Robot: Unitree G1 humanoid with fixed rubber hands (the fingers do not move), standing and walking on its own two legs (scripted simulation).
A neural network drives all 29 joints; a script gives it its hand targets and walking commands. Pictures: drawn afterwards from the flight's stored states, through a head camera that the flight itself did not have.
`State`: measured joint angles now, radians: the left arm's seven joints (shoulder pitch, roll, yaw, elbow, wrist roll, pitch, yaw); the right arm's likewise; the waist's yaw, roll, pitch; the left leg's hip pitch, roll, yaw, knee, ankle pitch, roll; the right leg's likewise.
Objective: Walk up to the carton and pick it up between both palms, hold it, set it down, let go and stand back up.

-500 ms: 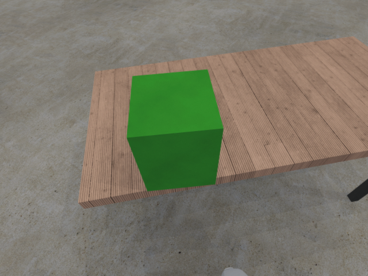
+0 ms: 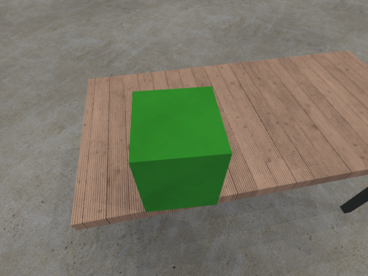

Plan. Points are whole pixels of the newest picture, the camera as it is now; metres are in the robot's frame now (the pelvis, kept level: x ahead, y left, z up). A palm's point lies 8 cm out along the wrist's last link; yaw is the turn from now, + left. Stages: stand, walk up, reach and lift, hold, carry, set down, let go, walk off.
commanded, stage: walk up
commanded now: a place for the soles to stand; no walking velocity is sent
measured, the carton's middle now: (177, 151) +0.41 +0.04 -0.01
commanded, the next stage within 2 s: reach and lift in 1.36 s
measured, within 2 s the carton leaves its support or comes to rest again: neither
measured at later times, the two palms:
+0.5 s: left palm out of the picture +0.03 +0.23 -0.14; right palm out of the picture -0.01 -0.25 -0.14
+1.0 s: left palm out of the picture -0.01 +0.22 -0.14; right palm out of the picture +0.01 -0.26 -0.13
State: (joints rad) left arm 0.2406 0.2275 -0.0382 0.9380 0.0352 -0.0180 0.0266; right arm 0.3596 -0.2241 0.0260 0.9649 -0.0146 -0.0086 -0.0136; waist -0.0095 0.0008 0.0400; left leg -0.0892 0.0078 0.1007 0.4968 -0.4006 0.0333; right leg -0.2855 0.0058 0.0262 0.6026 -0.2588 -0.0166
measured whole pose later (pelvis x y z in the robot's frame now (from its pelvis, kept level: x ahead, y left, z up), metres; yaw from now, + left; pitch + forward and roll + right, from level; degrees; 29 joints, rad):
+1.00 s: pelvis +0.00 -0.02 +0.00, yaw +7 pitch -2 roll -1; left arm 0.26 0.22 -0.05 1.06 0.03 -0.01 0.02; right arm 0.37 -0.21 0.03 1.05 -0.02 -0.03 -0.02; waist 0.01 0.02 0.04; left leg -0.08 0.00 -0.03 0.49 -0.38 0.01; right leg -0.22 -0.02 -0.12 0.50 -0.25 -0.02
